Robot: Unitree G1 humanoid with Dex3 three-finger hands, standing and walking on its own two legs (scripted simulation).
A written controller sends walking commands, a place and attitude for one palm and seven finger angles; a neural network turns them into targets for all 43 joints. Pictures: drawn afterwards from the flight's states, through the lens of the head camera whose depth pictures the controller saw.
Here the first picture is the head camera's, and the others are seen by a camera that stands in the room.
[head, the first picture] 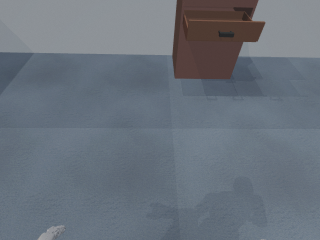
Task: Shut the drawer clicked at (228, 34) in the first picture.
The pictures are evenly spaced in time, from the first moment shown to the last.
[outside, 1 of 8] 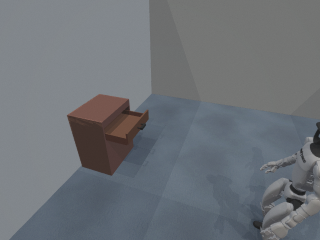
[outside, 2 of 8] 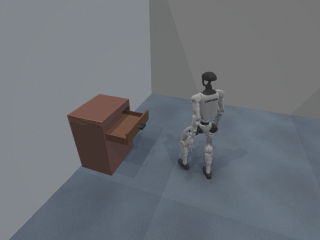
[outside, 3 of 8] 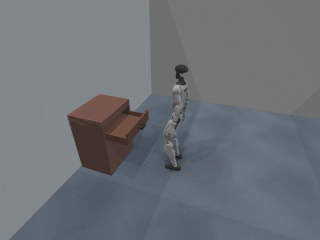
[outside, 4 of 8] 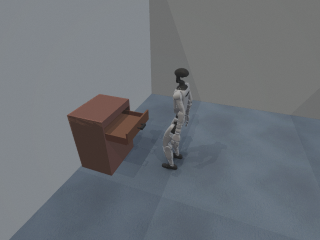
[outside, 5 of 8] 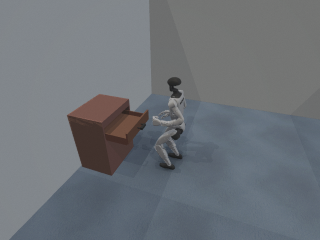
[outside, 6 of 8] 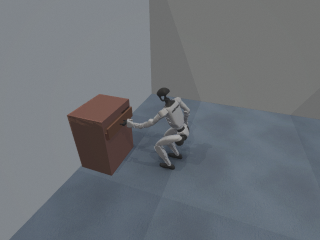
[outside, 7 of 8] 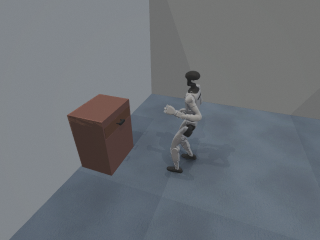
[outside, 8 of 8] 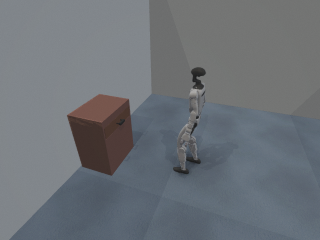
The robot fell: no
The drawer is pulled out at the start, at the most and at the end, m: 0.28 0.28 0.00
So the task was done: yes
